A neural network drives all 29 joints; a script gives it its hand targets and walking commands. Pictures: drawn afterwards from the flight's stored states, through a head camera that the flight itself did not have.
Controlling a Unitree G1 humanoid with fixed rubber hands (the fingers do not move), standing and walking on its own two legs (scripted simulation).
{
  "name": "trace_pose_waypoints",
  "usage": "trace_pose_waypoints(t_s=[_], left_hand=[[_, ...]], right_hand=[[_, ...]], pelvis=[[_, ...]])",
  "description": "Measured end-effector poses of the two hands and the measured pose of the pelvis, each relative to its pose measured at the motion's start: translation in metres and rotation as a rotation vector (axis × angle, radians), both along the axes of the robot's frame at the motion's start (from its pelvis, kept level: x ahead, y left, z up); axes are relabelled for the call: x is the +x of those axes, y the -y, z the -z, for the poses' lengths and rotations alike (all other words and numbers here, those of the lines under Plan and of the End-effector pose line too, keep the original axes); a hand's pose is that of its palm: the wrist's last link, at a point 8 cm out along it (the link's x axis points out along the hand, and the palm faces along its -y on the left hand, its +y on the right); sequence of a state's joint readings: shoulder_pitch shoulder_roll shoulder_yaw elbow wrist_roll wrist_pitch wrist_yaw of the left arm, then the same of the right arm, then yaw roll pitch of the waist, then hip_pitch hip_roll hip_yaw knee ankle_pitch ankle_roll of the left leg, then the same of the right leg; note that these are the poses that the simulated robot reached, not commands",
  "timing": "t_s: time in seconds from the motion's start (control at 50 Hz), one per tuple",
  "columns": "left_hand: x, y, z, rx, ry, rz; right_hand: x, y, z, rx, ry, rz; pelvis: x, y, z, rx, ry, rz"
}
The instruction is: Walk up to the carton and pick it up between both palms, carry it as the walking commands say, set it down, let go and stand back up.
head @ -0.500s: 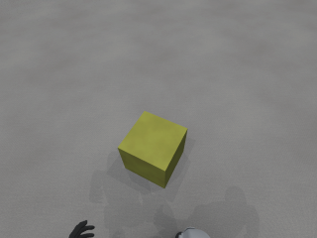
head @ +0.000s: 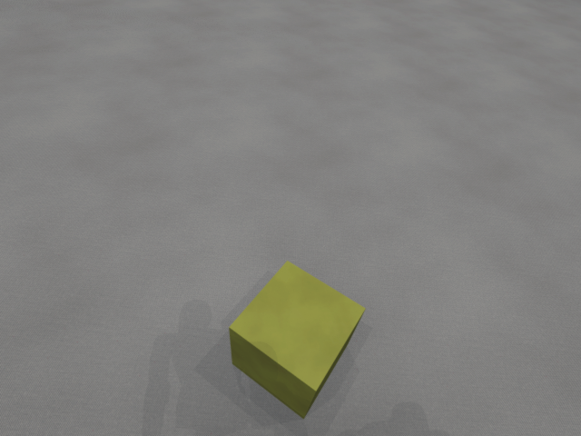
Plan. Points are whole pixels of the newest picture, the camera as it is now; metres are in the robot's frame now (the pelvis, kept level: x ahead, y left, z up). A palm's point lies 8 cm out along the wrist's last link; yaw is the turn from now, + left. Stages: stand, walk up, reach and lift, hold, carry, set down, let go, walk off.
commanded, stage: walk up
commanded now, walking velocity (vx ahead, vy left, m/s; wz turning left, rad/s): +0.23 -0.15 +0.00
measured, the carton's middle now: (295, 337) +0.55 -0.05 -0.64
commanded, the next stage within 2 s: none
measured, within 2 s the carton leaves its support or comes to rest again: neither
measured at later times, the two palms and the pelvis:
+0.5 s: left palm out of the picture +0.13 +0.16 -0.13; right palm out of the picture +0.01 -0.25 -0.16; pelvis +0.06 -0.05 +0.00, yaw +0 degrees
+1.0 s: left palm out of the picture +0.02 +0.17 -0.14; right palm out of the picture +0.02 -0.25 -0.15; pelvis +0.05 -0.04 +0.00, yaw -1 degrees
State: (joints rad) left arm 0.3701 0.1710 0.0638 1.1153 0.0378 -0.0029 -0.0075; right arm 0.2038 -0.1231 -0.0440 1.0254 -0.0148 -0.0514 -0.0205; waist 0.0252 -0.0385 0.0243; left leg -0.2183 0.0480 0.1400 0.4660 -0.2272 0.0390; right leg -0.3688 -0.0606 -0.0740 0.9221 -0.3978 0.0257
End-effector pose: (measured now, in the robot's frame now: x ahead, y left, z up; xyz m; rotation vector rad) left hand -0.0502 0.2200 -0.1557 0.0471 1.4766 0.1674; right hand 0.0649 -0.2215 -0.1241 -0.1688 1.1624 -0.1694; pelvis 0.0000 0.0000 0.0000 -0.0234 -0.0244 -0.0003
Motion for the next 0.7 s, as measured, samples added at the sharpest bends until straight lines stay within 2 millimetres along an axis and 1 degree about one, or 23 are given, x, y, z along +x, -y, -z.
trace_pose_waypoints(t_s=[0.06, 0.12, 0.16, 0.2, 0.24, 0.28, 0.3, 0.34, 0.38, 0.44, 0.5, 0.54, 0.6, 0.7], left_hand=[[0.037, -0.006, -0.004, -0.001, 0.041, 0.027], [0.072, -0.009, -0.006, 0.006, 0.079, 0.053], [0.095, -0.008, -0.007, 0.019, 0.102, 0.063], [0.116, -0.003, -0.008, 0.037, 0.135, 0.066], [0.135, 0.004, -0.009, 0.056, 0.165, 0.079], [0.15, 0.013, -0.008, 0.078, 0.189, 0.096], [0.156, 0.018, -0.007, 0.089, 0.2, 0.105], [0.165, 0.03, -0.013, 0.089, 0.21, 0.122], [0.172, 0.041, -0.019, 0.082, 0.221, 0.131], [0.18, 0.051, -0.027, 0.087, 0.26, 0.121], [0.18, 0.056, -0.029, 0.086, 0.274, 0.108], [0.176, 0.057, -0.029, 0.088, 0.27, 0.089], [0.164, 0.055, -0.026, 0.09, 0.247, 0.069], [0.134, 0.049, -0.02, 0.087, 0.161, 0.047]], right_hand=[[-0.026, 0.006, -0.004, -0.02, -0.08, 0.056], [-0.054, 0.009, -0.007, -0.028, -0.168, 0.095], [-0.07, 0.01, -0.006, -0.021, -0.227, 0.104], [-0.083, 0.009, -0.002, 0.0, -0.281, 0.117], [-0.09, 0.008, 0.005, 0.033, -0.321, 0.13], [-0.092, 0.009, 0.017, 0.072, -0.343, 0.141], [-0.091, 0.011, 0.024, 0.088, -0.348, 0.144], [-0.085, 0.014, 0.031, 0.108, -0.343, 0.147], [-0.076, 0.015, 0.034, 0.123, -0.328, 0.141], [-0.063, 0.018, 0.038, 0.137, -0.322, 0.107], [-0.05, 0.024, 0.039, 0.136, -0.304, 0.087], [-0.043, 0.028, 0.037, 0.128, -0.293, 0.074], [-0.037, 0.035, 0.033, 0.108, -0.287, 0.058], [-0.038, 0.045, 0.029, 0.074, -0.294, 0.059]], pelvis=[[0.012, -0.001, -0.006, -0.009, 0.001, -0.003], [0.022, 0.003, -0.009, -0.014, 0.002, -0.002], [0.028, 0.008, -0.009, -0.012, 0.001, 0.0], [0.033, 0.013, -0.007, 0.0, 0.003, 0.005], [0.038, 0.02, -0.004, 0.018, 0.004, 0.008], [0.044, 0.029, 0.003, 0.042, 0.009, 0.009], [0.047, 0.033, 0.007, 0.054, 0.007, 0.014], [0.05, 0.036, 0.007, 0.039, 0.011, 0.018], [0.053, 0.039, 0.004, 0.039, 0.009, 0.002], [0.056, 0.043, 0.002, 0.035, 0.009, 0.001], [0.056, 0.047, 0.0, 0.034, 0.008, -0.001], [0.056, 0.049, -0.001, 0.032, 0.005, -0.003], [0.055, 0.052, -0.001, 0.03, -0.001, -0.002], [0.054, 0.053, -0.001, 0.028, -0.008, -0.001]])
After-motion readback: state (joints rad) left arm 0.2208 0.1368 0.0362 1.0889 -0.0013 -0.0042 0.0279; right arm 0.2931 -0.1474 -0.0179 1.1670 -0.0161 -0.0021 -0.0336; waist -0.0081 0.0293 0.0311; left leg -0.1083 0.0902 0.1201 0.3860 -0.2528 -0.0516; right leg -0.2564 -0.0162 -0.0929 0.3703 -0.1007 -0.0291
